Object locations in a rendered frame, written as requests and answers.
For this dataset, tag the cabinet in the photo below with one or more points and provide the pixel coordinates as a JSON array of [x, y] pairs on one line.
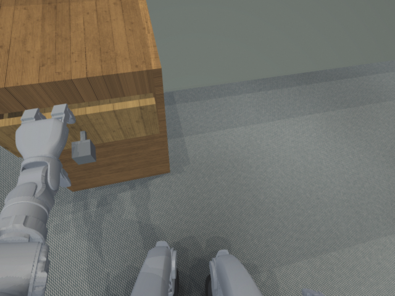
[[56, 52]]

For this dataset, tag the drawer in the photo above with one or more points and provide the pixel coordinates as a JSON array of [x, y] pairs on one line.
[[104, 121]]

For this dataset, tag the handle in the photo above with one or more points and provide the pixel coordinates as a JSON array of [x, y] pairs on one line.
[[83, 151]]

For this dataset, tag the robot right shin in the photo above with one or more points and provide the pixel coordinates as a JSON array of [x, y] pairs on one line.
[[214, 292]]

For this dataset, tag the robot left forearm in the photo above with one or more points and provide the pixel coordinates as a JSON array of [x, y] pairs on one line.
[[27, 206]]

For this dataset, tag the robot left upper arm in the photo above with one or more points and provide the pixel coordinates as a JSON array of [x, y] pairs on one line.
[[24, 268]]

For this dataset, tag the robot left thigh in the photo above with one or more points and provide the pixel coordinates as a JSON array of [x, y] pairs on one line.
[[159, 267]]

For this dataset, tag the left robot hand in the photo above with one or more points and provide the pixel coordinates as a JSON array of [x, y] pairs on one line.
[[39, 136]]

